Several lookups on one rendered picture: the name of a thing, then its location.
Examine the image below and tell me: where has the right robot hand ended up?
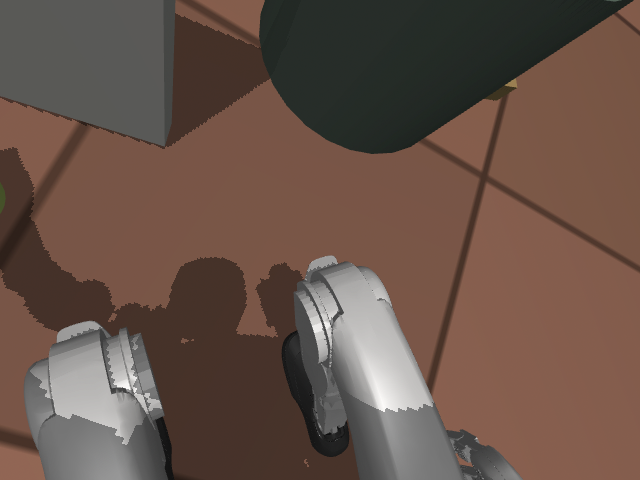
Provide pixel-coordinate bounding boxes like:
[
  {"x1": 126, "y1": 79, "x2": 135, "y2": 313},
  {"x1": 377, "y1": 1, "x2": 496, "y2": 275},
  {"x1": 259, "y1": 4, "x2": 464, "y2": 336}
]
[{"x1": 446, "y1": 429, "x2": 523, "y2": 480}]

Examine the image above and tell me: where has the right robot foot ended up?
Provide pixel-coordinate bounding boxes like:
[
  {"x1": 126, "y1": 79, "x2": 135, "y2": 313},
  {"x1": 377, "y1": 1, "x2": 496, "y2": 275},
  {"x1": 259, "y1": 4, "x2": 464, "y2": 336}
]
[{"x1": 282, "y1": 331, "x2": 349, "y2": 457}]

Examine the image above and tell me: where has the left robot foot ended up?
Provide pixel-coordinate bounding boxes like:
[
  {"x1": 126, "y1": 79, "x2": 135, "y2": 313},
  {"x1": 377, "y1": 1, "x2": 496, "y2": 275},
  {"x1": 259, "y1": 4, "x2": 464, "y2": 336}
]
[{"x1": 156, "y1": 417, "x2": 174, "y2": 480}]

